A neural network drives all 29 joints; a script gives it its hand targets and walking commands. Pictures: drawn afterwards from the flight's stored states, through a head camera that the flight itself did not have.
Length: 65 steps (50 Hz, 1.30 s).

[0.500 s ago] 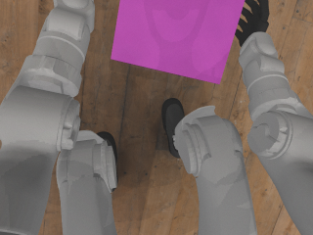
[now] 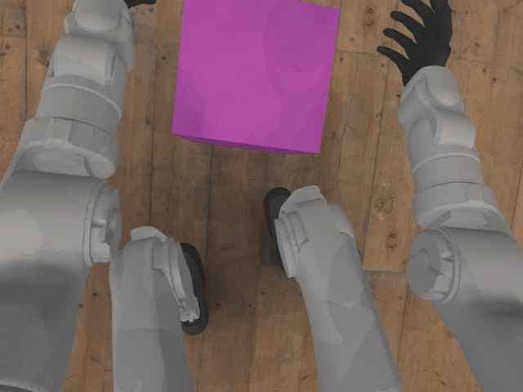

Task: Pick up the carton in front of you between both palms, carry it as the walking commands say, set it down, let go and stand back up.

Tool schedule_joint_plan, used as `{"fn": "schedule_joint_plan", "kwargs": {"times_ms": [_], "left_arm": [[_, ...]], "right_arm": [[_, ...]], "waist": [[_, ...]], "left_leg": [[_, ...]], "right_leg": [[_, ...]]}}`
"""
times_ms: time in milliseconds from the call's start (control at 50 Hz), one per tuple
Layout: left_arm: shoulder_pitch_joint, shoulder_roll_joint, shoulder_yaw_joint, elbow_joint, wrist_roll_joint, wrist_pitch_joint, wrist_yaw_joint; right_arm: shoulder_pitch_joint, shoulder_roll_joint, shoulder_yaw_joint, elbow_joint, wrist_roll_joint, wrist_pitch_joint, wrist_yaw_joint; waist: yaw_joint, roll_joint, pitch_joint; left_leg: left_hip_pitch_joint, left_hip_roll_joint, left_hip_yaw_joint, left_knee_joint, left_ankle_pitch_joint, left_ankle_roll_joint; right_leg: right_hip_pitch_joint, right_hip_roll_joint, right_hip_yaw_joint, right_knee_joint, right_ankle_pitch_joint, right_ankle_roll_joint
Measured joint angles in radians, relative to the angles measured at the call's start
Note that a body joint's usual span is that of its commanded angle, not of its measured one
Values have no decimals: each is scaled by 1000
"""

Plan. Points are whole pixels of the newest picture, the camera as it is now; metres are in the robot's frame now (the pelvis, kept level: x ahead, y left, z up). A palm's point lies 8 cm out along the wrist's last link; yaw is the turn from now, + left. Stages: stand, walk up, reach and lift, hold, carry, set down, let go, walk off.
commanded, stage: set down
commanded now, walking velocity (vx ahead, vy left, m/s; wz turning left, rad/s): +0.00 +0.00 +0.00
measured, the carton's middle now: (250, 89) +0.50 -0.10 -0.31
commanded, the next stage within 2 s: let go in 0.68 s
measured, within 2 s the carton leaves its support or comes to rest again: neither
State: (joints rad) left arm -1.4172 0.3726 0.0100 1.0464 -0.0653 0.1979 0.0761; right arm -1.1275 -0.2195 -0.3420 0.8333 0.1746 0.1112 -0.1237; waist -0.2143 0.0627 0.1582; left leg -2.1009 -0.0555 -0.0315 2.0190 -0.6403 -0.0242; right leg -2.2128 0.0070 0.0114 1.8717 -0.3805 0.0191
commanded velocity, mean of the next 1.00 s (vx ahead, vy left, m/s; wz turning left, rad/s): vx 0.00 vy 0.00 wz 0.00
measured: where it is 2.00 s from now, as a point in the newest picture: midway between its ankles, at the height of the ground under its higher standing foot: (241, 274)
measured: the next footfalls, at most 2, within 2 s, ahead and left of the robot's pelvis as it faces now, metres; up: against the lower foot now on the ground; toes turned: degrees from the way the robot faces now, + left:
none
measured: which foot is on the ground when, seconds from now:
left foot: down 0.00-1.00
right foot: down 0.00-1.00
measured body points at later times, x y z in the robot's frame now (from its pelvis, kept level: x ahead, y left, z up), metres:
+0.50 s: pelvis +0.03 +0.00 +0.12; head +0.34 -0.01 +0.45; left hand +0.60 +0.06 +0.01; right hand +0.46 -0.31 +0.02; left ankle +0.08 +0.12 -0.40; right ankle +0.16 -0.12 -0.40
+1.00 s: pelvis +0.07 -0.01 +0.25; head +0.31 -0.03 +0.63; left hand +0.51 +0.11 +0.13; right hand +0.41 -0.28 +0.14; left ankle +0.08 +0.12 -0.40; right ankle +0.16 -0.12 -0.40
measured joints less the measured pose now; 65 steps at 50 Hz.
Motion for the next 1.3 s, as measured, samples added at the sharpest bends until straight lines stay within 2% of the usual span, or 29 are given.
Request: {"fn": "schedule_joint_plan", "kwargs": {"times_ms": [140,420,780,860,940,1060,1160,1300], "left_arm": [[21,-10,39,31,28,-8,-18],[177,-61,51,-146,89,60,-24],[302,-112,130,-131,142,21,-52],[411,-164,161,-190,177,0,-28],[598,-238,189,-300,214,-20,19],[881,-304,189,-449,209,-54,66],[1041,-301,162,-483,182,-99,58],[1218,-264,127,-473,160,-161,15]], "right_arm": [[44,20,-24,-30,-38,17,13],[181,40,-78,-147,-70,72,77],[302,63,-84,-153,-139,44,130],[390,73,-53,-183,-175,27,160],[530,80,1,-235,-210,14,201],[742,46,113,-299,-212,-12,247],[897,12,199,-337,-186,-44,258],[1128,10,286,-415,-151,-78,230]], "waist": [[-2,1,-94],[-2,-2,-220],[17,4,-287],[30,-9,-290],[46,-27,-276],[66,-50,-222],[78,-61,-188],[89,-80,-172]], "left_leg": [[45,-7,5,-110,19,3],[191,-17,-15,-355,58,6],[504,-13,-23,-757,180,6],[597,-13,-28,-850,208,1],[732,-11,-36,-954,234,-6],[980,-1,-51,-1099,259,-14],[1177,16,-57,-1191,263,-17],[1424,38,-56,-1312,265,-14]], "right_leg": [[46,5,13,-99,8,4],[206,-1,7,-332,19,4],[524,-2,18,-711,113,-3],[613,-4,19,-790,132,-11],[743,-6,15,-876,145,-21],[984,-2,5,-996,153,-36],[1175,10,0,-1074,150,-44],[1413,27,3,-1178,144,-48]]}}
